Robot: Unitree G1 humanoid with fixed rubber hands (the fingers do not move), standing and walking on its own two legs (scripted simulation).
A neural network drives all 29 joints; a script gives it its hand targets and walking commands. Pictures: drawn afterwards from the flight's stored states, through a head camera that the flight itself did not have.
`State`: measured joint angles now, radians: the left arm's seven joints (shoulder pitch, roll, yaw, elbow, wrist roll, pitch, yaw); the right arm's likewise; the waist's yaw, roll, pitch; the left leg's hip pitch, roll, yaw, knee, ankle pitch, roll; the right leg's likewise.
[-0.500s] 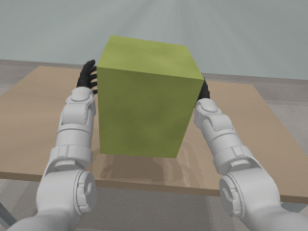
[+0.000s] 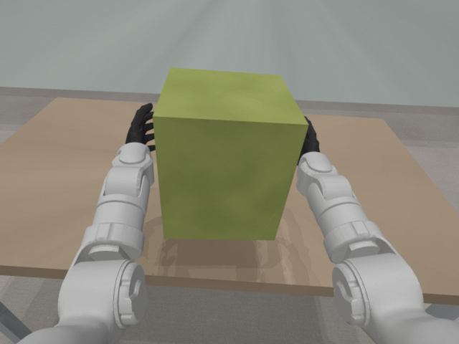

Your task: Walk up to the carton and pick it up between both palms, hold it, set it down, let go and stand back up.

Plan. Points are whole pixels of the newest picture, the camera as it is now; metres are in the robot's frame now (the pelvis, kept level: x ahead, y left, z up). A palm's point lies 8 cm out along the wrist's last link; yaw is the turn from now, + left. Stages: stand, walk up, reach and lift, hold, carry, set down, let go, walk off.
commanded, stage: set down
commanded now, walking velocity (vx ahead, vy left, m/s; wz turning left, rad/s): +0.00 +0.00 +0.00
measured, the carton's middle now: (223, 155) +0.43 +0.00 +0.16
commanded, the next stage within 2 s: none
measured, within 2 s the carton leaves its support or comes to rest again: neither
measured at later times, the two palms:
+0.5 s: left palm (142, 159) +0.42 +0.15 +0.16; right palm (303, 166) +0.40 -0.16 +0.16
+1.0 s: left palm (148, 167) +0.43 +0.14 +0.13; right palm (300, 177) +0.41 -0.16 +0.12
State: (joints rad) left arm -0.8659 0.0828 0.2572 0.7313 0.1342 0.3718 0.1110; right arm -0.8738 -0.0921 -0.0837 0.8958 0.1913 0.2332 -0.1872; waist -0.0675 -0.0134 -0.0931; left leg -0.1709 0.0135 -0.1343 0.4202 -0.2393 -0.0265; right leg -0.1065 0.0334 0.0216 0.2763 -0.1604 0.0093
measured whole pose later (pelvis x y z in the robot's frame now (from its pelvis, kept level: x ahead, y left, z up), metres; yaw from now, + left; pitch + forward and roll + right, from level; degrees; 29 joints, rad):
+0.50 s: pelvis +0.01 +0.00 +0.00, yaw +0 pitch +0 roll -2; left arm -0.86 0.06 0.30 0.84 0.13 0.28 0.10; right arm -0.83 -0.05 -0.16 0.89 0.10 0.21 -0.18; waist -0.05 -0.01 -0.09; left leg -0.18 0.02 -0.12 0.42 -0.24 -0.03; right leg -0.12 0.03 0.02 0.28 -0.17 0.01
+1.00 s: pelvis +0.01 +0.00 +0.00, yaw -1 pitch +5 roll -2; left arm -0.91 0.08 0.26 1.07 0.09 0.12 0.12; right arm -0.82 -0.02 -0.29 0.98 -0.02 0.11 -0.14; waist -0.03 0.00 -0.14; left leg -0.28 0.02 -0.11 0.42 -0.24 -0.03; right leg -0.23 0.03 0.02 0.30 -0.16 0.01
